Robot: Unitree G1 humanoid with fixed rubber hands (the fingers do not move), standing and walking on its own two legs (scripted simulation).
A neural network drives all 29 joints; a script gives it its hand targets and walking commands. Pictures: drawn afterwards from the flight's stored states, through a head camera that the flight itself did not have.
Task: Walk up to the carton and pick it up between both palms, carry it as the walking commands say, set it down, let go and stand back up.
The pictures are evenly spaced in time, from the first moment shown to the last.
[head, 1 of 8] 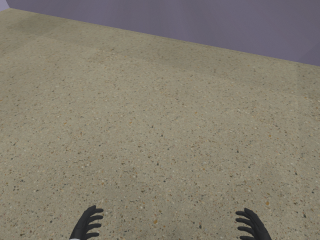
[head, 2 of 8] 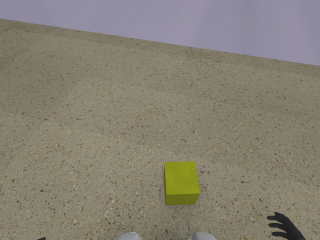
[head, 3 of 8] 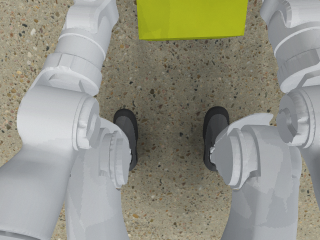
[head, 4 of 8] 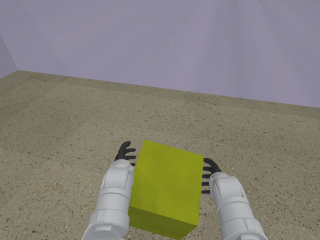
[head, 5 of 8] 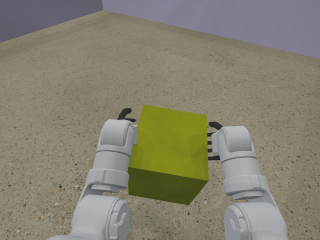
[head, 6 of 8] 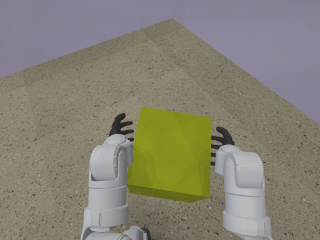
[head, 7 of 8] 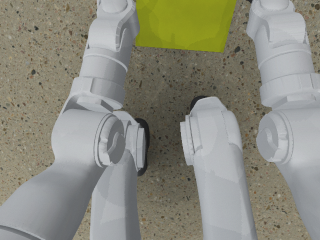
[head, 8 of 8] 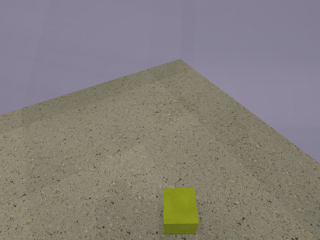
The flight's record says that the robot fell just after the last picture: no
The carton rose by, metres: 0.71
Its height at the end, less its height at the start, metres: +0.00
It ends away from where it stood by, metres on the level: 3.12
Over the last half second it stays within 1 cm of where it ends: yes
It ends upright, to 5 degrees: yes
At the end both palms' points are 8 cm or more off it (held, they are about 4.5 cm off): yes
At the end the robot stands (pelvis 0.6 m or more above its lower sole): yes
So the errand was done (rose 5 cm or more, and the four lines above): yes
